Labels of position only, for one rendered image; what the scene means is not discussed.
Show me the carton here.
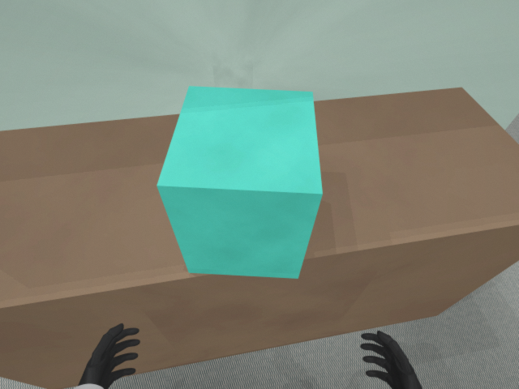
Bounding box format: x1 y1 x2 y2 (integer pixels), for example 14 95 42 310
157 86 323 279

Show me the robot left hand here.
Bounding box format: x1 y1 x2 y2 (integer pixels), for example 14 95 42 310
78 323 140 389

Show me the pedestal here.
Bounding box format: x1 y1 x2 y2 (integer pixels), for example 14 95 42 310
0 88 519 389

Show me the robot right hand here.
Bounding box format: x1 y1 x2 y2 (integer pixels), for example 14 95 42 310
360 331 422 389

